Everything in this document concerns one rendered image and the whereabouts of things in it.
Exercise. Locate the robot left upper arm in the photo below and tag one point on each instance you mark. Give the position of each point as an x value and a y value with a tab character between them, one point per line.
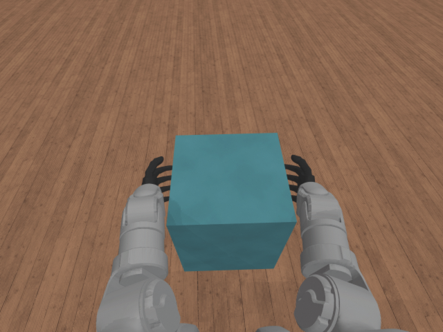
146	306

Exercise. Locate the right robot forearm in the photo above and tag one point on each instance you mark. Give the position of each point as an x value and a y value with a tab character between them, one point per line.
324	237

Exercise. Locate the right robot hand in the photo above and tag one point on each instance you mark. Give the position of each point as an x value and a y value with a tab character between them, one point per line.
303	172

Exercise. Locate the left robot forearm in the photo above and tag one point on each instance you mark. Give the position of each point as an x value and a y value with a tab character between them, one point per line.
141	252

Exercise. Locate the left robot hand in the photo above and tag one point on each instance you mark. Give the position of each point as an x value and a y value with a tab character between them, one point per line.
152	172

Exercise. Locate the robot right upper arm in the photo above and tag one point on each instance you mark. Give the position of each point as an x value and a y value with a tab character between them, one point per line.
327	304

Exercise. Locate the carton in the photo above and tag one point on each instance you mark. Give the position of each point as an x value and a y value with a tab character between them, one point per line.
230	206

